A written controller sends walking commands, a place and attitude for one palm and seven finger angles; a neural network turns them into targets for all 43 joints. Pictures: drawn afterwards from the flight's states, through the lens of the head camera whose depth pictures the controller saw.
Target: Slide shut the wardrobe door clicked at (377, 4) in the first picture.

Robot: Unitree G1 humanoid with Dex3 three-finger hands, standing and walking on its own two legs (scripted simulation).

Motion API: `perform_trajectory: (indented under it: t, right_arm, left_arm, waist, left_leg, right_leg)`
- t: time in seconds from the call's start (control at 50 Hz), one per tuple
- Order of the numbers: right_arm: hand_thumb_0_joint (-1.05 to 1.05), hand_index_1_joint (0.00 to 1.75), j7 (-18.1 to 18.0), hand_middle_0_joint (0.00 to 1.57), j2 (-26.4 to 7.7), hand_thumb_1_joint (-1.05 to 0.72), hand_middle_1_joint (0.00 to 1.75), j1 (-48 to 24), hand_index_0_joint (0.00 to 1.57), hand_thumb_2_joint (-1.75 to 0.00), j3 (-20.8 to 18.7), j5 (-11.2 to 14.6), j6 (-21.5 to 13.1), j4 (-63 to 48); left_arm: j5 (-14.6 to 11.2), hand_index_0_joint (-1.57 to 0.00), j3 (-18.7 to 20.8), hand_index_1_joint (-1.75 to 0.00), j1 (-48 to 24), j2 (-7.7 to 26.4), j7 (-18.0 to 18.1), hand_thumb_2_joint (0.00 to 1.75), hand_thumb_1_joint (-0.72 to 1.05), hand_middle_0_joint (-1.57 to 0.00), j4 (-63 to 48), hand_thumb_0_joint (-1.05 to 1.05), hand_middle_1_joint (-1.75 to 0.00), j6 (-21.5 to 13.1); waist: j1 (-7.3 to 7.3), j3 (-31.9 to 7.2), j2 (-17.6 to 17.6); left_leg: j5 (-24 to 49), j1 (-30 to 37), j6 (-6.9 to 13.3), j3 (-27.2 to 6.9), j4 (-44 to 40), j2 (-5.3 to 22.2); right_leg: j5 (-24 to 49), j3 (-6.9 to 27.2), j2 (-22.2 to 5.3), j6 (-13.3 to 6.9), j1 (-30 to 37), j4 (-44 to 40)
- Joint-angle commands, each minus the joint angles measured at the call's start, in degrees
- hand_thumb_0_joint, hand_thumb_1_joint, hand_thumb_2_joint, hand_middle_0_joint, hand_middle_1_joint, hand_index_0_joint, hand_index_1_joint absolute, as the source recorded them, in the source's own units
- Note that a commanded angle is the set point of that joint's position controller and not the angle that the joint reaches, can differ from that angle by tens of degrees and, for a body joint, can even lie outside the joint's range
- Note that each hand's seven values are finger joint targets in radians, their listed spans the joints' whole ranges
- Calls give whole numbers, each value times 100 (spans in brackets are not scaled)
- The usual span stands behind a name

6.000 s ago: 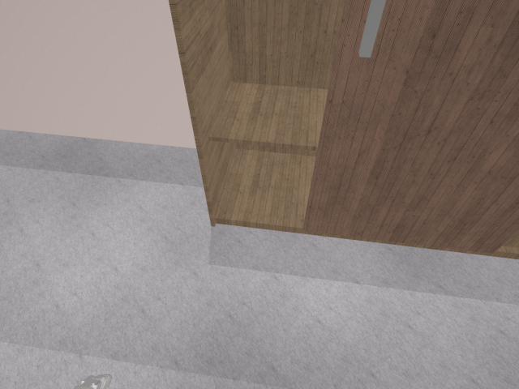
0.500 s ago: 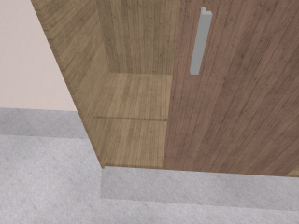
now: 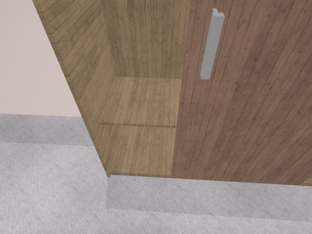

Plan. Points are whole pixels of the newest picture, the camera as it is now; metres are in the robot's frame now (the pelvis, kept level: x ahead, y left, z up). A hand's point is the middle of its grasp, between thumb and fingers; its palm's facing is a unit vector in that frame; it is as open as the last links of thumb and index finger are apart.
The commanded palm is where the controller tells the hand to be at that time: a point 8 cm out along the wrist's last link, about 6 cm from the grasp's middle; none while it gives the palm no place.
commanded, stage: look again from close up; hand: right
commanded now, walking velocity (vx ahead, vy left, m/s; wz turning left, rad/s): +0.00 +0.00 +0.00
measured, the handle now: (209, 45) +0.58 -0.12 +0.22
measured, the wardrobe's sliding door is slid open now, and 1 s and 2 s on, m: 0.42 0.42 0.42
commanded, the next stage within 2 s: shuffle to correct the standing spot in 1.76 s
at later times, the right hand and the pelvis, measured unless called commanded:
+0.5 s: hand out of the picture -0.02 -0.14 -0.18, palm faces +0.05 +0.99 -0.14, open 7.4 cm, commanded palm none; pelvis +0.01 +0.01 +0.00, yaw +0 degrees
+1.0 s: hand out of the picture +0.00 -0.13 -0.18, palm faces +0.05 +0.99 -0.14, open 7.4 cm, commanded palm none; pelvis +0.02 +0.02 +0.00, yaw +0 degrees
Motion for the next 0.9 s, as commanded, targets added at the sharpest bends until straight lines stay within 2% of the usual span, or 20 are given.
perform_trajectory:
  t: [0.0, 0.14, 0.22, 0.48, 0.66, 0.68, 0.74, 0.78, 0.88]
  right_arm:
    - [0, 30, -14, 20, -433, -90, 30, 495, 20, -90, -66, -12, -46, -118]
    - [0, 30, -10, 20, -413, -90, 30, 481, 20, -90, -72, -13, -36, -111]
    - [0, 30, -10, 20, -396, -90, 30, 496, 20, -90, -76, -13, -42, -99]
    - [0, 30, -12, 20, -397, -90, 30, 508, 20, -90, -73, -10, -55, -72]
    - [0, 30, -9, 20, -400, -90, 30, 520, 20, -90, -69, 2, -64, -57]
    - [0, 30, -14, 20, -419, -90, 30, 505, 20, -90, -75, -6, -68, -57]
    - [0, 30, -9, 20, -392, -90, 30, 504, 20, -90, -74, 3, -63, -53]
    - [0, 30, -11, 20, -410, -90, 30, 498, 20, -90, -69, -3, -65, -55]
    - [0, 30, -9, 20, -415, -90, 30, 507, 20, -90, -69, 2, -75, -46]
  left_arm:
    - [1, -20, 78, -30, 360, 494, 49, 90, 90, -20, -143, 0, -30, -89]
    - [7, -20, 75, -30, 399, 506, 57, 90, 90, -20, -131, 0, -30, -89]
    - [8, -20, 81, -30, 418, 499, 63, 90, 90, -20, -142, 0, -30, -107]
    - [3, -20, 71, -30, 418, 462, 68, 90, 90, -20, -94, 0, -30, -97]
    - [4, -20, 55, -30, 395, 450, 78, 90, 90, -20, -75, 0, -30, -109]
    - [-3, -20, 56, -30, 416, 432, 75, 90, 90, -20, -61, 0, -30, -103]
    - [7, -20, 52, -30, 414, 443, 81, 90, 90, -20, -69, 0, -30, -108]
    - [0, -20, 54, -30, 407, 437, 78, 90, 90, -20, -57, 0, -30, -97]
    - [3, -20, 53, -30, 405, 445, 88, 90, 90, -20, -57, 0, -30, -109]
  waist:
    - [-23, 518, -115]
    - [-22, 586, -164]
    - [-31, 457, -121]
    - [-32, 463, -37]
    - [-38, 478, -134]
    - [-38, 486, -38]
    - [-32, 463, -162]
    - [-42, 536, -80]
    - [-39, 418, -57]
  left_leg:
    - [125, -225, 199, -549, -599, 470]
    - [97, -245, 193, -512, -577, 439]
    - [270, -153, 196, -497, -532, 448]
    - [282, -156, 205, -538, -600, 455]
    - [402, -172, 219, -576, -618, 462]
    - [382, -108, 217, -553, -638, 464]
    - [411, -154, 225, -561, -624, 460]
    - [357, -141, 223, -560, -657, 455]
    - [588, -69, 233, -574, -636, 459]
  right_leg:
    - [-277, 593, -544, -56, -295, -683]
    - [-397, 619, -571, -51, -319, -776]
    - [-209, 602, -577, -69, -239, -756]
    - [-18, 516, -553, -55, -127, -648]
    - [181, 476, -542, -42, -38, -603]
    - [157, 467, -547, -38, -94, -583]
    - [210, 478, -548, -39, -17, -602]
    - [142, 467, -547, -33, -82, -589]
    - [364, 436, -555, -29, 20, -526]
